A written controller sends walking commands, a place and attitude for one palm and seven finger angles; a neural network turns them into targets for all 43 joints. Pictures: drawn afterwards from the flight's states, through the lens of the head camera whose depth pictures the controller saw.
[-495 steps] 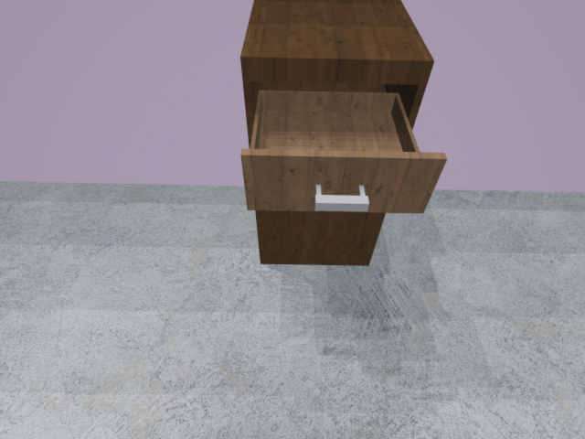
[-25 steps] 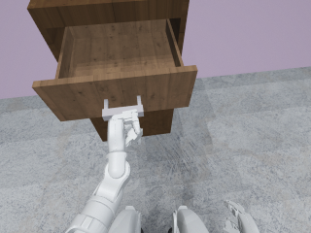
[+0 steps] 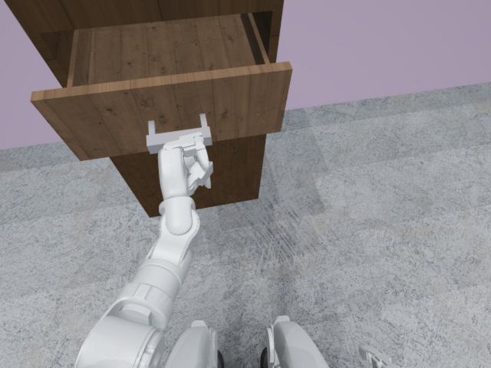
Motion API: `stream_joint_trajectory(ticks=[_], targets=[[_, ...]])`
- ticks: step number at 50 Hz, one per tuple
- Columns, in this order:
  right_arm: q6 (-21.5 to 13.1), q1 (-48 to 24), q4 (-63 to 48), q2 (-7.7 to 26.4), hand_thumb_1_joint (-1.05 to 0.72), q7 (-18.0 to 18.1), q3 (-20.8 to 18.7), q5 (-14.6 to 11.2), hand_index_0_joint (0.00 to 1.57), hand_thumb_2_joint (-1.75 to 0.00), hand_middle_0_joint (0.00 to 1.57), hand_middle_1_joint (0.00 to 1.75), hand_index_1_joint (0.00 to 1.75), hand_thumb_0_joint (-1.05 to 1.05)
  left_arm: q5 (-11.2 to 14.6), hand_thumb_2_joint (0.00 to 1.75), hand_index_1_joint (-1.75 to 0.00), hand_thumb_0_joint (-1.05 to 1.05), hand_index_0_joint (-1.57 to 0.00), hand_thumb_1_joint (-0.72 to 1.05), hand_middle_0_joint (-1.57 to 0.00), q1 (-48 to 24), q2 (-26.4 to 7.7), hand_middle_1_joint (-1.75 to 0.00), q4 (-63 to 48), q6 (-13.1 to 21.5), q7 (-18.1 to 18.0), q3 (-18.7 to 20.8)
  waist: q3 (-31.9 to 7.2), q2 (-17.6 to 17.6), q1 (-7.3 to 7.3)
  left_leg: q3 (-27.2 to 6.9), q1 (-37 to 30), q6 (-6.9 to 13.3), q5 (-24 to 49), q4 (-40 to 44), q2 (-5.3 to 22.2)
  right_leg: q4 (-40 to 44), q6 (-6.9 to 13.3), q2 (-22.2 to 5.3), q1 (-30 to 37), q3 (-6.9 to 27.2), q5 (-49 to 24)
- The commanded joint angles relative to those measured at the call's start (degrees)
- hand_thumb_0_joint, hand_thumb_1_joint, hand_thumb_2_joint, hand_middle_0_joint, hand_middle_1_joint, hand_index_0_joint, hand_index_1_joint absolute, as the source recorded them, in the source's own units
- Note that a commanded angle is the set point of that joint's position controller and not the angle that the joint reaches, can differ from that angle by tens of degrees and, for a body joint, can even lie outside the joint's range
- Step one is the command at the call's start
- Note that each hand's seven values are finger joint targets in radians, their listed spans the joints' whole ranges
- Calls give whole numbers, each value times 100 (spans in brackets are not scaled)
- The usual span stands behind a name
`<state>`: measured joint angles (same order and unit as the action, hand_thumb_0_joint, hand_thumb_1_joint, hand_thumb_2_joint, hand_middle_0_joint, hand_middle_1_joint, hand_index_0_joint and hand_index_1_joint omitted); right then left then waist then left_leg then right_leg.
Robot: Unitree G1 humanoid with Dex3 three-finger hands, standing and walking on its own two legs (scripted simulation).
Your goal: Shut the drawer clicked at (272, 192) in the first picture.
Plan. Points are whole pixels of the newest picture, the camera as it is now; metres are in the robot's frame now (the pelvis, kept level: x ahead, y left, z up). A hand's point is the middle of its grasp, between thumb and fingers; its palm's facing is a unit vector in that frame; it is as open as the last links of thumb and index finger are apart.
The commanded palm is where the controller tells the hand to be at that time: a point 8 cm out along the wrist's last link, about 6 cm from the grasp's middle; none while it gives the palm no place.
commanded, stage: push the drawer shut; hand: left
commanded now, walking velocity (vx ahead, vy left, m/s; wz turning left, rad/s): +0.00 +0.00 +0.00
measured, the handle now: (178, 131) +0.50 +0.09 +0.04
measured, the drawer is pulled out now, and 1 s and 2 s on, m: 0.16 0.04 0.00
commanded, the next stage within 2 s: pull the fist back off the drawer in 1.80 s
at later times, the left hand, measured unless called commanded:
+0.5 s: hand (204, 140) +0.48 +0.05 +0.04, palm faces +0.14 -0.99 -0.04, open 3.3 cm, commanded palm +0.46 +0.10 +0.04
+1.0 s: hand (200, 109) +0.55 +0.05 +0.04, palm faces +0.15 -0.99 -0.03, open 3.4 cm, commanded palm +0.53 +0.10 +0.04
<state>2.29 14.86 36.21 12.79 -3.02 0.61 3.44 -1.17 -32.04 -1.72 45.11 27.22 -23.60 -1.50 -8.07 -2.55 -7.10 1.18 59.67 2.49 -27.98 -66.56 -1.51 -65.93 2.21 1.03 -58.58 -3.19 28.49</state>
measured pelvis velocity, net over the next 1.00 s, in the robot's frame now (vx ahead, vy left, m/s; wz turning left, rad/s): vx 0.00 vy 0.00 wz -0.02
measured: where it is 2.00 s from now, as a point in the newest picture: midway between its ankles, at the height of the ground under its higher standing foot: outside the picture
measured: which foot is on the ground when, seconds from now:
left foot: down 0.00-1.00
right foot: down 0.00-1.00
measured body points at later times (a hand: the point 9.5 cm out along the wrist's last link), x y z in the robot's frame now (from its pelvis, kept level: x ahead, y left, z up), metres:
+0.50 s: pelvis +0.00 +0.00 +0.00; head +0.12 -0.01 +0.43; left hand +0.47 +0.10 +0.05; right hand +0.04 -0.26 -0.13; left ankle +0.03 +0.09 -0.64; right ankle +0.03 -0.10 -0.64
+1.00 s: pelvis +0.00 +0.00 -0.01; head +0.16 +0.00 +0.41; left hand +0.54 +0.10 +0.05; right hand -0.03 -0.25 -0.13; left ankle +0.03 +0.09 -0.64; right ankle +0.03 -0.10 -0.64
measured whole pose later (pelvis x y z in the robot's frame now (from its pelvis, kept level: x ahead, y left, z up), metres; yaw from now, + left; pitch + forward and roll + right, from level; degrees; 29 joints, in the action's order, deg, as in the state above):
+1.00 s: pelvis +0.00 +0.00 -0.01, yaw -1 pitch +28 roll -2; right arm 2.5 21.8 38.1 13.9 -4.9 1.1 5.8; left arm -4.5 -60.9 -15.0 73.6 30.2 -19.4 16.1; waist -8.6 -3.4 -14.3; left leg 0.6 69.3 2.5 -28.4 -69.7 -0.3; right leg -67.4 2.3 2.2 -67.7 -3.8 27.9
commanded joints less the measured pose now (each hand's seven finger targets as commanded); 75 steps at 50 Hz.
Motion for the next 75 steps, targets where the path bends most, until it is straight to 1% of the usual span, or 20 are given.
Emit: stream_joint_trajectory(ticks=[1,6,14,18,21,24,30,34,40,42,47,51,52,54,56,65,68,70,74,75], targets=[[-164,506,-523,799,-90,66,-314,1,20,-90,20,30,30,0,-62,90,-160,0,-140,90,-140,-2522,-585,-160,-1180,419,-2,446,-2677,277,-164,-337,-1574,-97,1307,810,129,974,-110,-16,1415,278,-1485],[-156,620,-451,806,-90,25,-329,13,20,-90,20,30,30,0,-58,90,-160,0,-140,90,-140,-2888,-484,-160,-979,495,71,394,-2604,141,-272,-376,-1728,-112,1486,788,158,930,-94,10,1181,218,-1589],[-156,793,-313,836,-90,12,-348,48,20,-90,20,30,30,0,-81,90,-160,0,-140,90,-140,-3512,-826,-160,-451,663,101,771,-2540,272,-377,-312,-1406,-75,1200,712,114,988,-135,13,1201,306,-1438],[-157,855,-271,834,-90,15,-336,61,20,-90,20,30,30,0,-121,90,-160,0,-140,90,-140,-3946,-882,-160,-237,739,136,798,-2594,87,-460,-319,-1415,-68,1139,695,111,971,-142,15,1070,310,-1368],[-161,949,-227,862,-90,38,-341,78,20,-90,20,30,30,0,-110,90,-160,0,-140,90,-140,-4126,-1238,-160,-11,780,144,1133,-2777,251,-502,-277,-1222,-34,1116,609,92,966,-178,22,1240,392,-1460],[-168,1006,-210,860,-90,43,-328,88,20,-90,20,30,30,0,-151,90,-160,0,-140,90,-140,-4441,-1408,-160,103,847,189,1238,-2859,125,-497,-266,-1124,-35,998,604,74,977,-174,20,1281,438,-1360],[-177,1168,-150,915,-90,18,-321,111,20,-90,20,30,30,0,-187,90,-160,0,-140,90,-140,-4989,-1580,-160,553,884,268,1350,-2825,3,-688,-310,-1095,-18,958,564,93,969,-178,48,1034,412,-1279],[-174,1303,-110,972,-90,9,-311,127,20,-90,20,30,30,0,-214,90,-160,0,-140,90,-140,-5243,-1881,-160,915,845,308,1557,-2815,160,-783,-287,-792,18,832,473,83,1013,-197,62,1077,479,-1199],[-133,1524,-104,1022,-90,-27,-308,160,20,-90,20,30,30,0,-296,90,-160,0,-140,90,-140,-5648,-2285,-160,1119,822,386,1804,-3121,-218,-804,-363,-971,0,1140,405,99,869,-159,93,918,423,-1407],[-103,1596,-79,1023,-90,-69,-315,183,20,-90,20,30,30,0,-340,90,-160,0,-140,90,-140,-5838,-2098,-160,1164,807,424,1635,-3200,-403,-874,-444,-1259,-36,1355,405,136,818,-142,111,666,314,-1471],[-61,1771,-6,1098,-90,-116,-313,218,20,-90,20,30,30,0,-374,90,-160,0,-140,90,-140,-6141,-2262,-160,1497,699,417,1754,-3011,-351,-1037,-503,-1222,-18,1388,342,172,839,-148,139,400,264,-1390],[-34,1921,-14,1130,-90,-129,-304,252,20,-90,20,30,30,0,-453,90,-160,0,-140,90,-140,-6318,-2581,-160,1515,677,418,1946,-3322,-481,-1028,-540,-1277,-24,1615,281,179,756,-138,151,454,263,-1580],[-31,1914,-12,1109,-90,-152,-293,249,20,-90,20,30,30,0,-462,90,-160,0,-140,90,-140,-6350,-2436,-160,1593,649,437,1825,-3243,-590,-1060,-528,-1280,-31,1600,270,177,776,-135,156,359,256,-1532],[-10,1994,-9,1119,-90,-153,-283,275,20,-90,20,30,30,0,-483,90,-160,0,-140,90,-140,-6440,-2774,-160,1526,642,434,2067,-3349,-582,-1030,-494,-1199,-19,1745,197,181,740,-135,163,507,288,-1700],[16,2039,-2,1125,-90,-175,-279,276,20,-90,20,30,30,0,-509,90,-160,0,-140,90,-140,-6481,-2664,-160,1635,614,466,1962,-3314,-635,-1084,-562,-1312,-39,1839,219,200,734,-126,173,384,237,-1725],[77,2278,47,1175,-90,-230,-279,312,20,-90,20,30,30,0,-584,90,-160,0,-140,90,-140,-6881,-2885,-160,1693,490,526,2057,-3433,-947,-1212,-710,-1683,-94,2267,143,280,650,-108,211,25,133,-1849],[91,2298,99,1191,-90,-249,-263,322,20,-90,20,30,30,0,-611,90,-160,0,-140,90,-140,-7130,-2860,-160,1824,414,534,1969,-3228,-853,-1369,-708,-1499,-55,2063,76,292,701,-128,219,-121,137,-1664],[96,2383,96,1216,-90,-229,-255,330,20,-90,20,30,30,0,-640,90,-160,0,-140,90,-140,-7322,-3212,-160,1707,439,487,2218,-3335,-904,-1345,-717,-1487,-48,2085,71,288,650,-124,225,-68,135,-1699],[77,2363,116,1214,-90,-225,-232,340,20,-90,20,30,30,0,-734,90,-160,0,-140,90,-140,-7708,-3226,-160,1758,430,438,2081,-3231,-1003,-1482,-759,-1350,-44,1755,58,286,682,-129,229,-260,140,-1357],[58,2375,117,1208,-90,-227,-229,343,20,-90,20,30,30,0,-756,90,-160,0,-140,90,-140,-7808,-3169,-160,1723,454,423,2020,-3224,-1205,-1506,-805,-1486,-66,1794,86,298,658,-118,223,-400,119,-1340]])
